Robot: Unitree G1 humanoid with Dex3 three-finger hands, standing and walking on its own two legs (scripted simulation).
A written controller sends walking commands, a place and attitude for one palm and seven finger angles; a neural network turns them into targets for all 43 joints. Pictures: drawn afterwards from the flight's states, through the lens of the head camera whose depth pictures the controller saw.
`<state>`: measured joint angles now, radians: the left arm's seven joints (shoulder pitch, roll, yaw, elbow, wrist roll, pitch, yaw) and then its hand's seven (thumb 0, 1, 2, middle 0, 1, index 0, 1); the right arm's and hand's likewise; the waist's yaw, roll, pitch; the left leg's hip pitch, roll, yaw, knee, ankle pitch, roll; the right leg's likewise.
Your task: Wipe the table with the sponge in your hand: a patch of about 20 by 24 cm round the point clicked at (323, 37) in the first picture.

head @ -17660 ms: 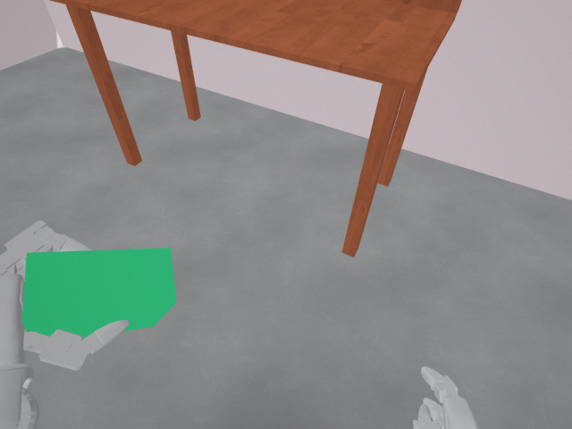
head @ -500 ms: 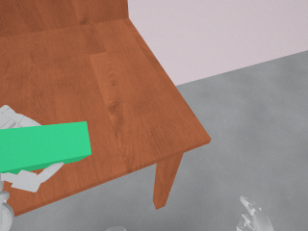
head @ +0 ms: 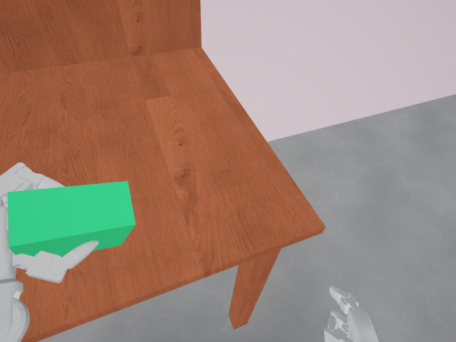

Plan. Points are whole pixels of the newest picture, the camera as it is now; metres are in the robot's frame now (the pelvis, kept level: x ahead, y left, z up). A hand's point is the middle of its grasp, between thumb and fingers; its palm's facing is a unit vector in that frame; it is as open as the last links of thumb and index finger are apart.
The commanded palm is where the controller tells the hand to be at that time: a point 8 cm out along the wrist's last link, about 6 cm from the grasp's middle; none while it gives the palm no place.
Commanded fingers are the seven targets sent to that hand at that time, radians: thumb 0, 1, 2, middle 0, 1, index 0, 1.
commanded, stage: come to a stop and stand still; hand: left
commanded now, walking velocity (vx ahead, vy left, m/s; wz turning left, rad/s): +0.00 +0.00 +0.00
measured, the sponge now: (92, 220) +0.24 +0.21 +0.14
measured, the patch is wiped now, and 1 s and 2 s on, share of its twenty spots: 0.00 0.00 0.00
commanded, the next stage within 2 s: look again from close up in 1.10 s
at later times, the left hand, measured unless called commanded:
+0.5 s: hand (21, 220) +0.21 +0.28 +0.17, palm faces +0.39 -0.84 -0.37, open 9.8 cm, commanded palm +0.14 +0.30 +0.18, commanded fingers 0.00 0.10 1.30 -1.20 -1.60 -1.20 -1.60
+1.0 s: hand (22, 212) +0.23 +0.30 +0.16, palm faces +0.36 -0.87 -0.35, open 9.8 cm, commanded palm +0.17 +0.33 +0.18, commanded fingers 0.00 0.10 1.30 -1.20 -1.60 -1.20 -1.60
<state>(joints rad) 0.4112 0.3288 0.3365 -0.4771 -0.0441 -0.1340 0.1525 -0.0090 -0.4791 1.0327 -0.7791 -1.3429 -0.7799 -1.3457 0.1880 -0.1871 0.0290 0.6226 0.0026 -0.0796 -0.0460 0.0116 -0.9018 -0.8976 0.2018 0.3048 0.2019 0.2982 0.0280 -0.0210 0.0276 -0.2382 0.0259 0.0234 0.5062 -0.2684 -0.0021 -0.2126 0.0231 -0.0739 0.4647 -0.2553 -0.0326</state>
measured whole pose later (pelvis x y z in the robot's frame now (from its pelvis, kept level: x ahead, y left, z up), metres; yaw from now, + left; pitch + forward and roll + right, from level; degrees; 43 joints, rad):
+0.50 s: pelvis -0.03 +0.03 +0.00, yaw -2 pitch -1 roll -1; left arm 0.32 0.38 0.38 -0.38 -0.04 -0.22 0.10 -0.01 -0.48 1.03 -0.78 -1.34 -0.78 -1.35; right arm 0.21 -0.20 0.01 0.58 0.01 -0.13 0.01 0.01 -0.90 -0.90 0.20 0.30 0.20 0.30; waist 0.03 0.00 0.04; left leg -0.25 0.01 0.08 0.48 -0.22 0.04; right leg -0.24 0.01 -0.02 0.42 -0.18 0.00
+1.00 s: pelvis +0.00 +0.05 +0.00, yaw -1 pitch +0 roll -2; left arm 0.39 0.36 0.36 -0.49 -0.03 -0.23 0.10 -0.01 -0.48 1.04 -0.78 -1.35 -0.78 -1.35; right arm 0.16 -0.18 0.01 0.58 0.01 -0.14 -0.01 0.01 -0.90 -0.90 0.20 0.30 0.20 0.30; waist 0.03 -0.05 0.07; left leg -0.22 -0.03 0.07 0.48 -0.26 0.07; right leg -0.19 -0.02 -0.02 0.41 -0.22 0.04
